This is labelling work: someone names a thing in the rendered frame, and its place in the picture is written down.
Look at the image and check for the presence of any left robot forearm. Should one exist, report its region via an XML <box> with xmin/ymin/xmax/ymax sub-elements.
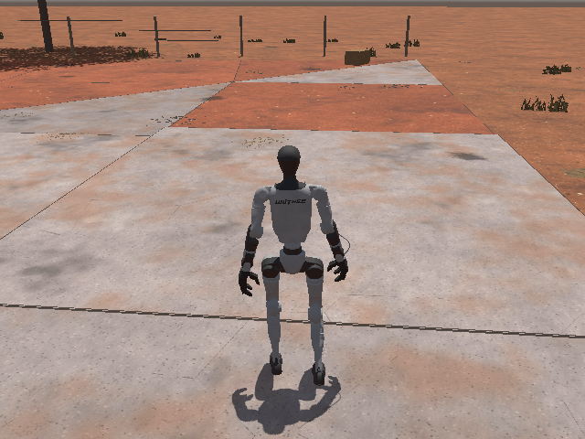
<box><xmin>240</xmin><ymin>224</ymin><xmax>259</xmax><ymax>272</ymax></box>

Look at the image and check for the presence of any right robot forearm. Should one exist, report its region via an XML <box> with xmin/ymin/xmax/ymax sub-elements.
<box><xmin>326</xmin><ymin>220</ymin><xmax>346</xmax><ymax>262</ymax></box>

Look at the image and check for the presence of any robot left shin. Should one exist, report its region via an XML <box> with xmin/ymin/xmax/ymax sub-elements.
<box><xmin>266</xmin><ymin>301</ymin><xmax>281</xmax><ymax>363</ymax></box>

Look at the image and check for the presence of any robot left hand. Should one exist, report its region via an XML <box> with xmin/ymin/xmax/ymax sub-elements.
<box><xmin>239</xmin><ymin>270</ymin><xmax>260</xmax><ymax>296</ymax></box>

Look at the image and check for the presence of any robot right upper arm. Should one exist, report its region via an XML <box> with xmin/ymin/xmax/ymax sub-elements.
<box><xmin>309</xmin><ymin>184</ymin><xmax>335</xmax><ymax>234</ymax></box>

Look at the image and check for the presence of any robot right hand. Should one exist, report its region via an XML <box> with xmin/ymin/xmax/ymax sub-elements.
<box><xmin>327</xmin><ymin>259</ymin><xmax>348</xmax><ymax>282</ymax></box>

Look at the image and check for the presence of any robot left upper arm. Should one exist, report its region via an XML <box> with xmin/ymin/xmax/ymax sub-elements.
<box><xmin>250</xmin><ymin>186</ymin><xmax>271</xmax><ymax>239</ymax></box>

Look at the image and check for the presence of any robot torso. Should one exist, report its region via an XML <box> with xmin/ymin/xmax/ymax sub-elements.
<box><xmin>269</xmin><ymin>180</ymin><xmax>312</xmax><ymax>274</ymax></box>

